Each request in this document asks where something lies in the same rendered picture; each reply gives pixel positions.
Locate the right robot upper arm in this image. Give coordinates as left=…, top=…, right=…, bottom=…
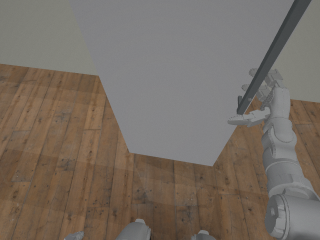
left=264, top=193, right=320, bottom=240

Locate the robot right shin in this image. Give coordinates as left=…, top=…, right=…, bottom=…
left=198, top=230, right=209, bottom=235

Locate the handle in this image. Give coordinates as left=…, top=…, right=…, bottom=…
left=236, top=0, right=312, bottom=115

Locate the right robot hand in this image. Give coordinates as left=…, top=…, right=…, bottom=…
left=227, top=68, right=291, bottom=128

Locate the robot right forearm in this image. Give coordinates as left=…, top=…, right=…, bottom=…
left=261, top=117, right=320, bottom=202

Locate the left robot thigh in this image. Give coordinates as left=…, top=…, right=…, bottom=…
left=115, top=222, right=151, bottom=240

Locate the fridge door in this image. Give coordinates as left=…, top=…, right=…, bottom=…
left=68, top=0, right=313, bottom=167

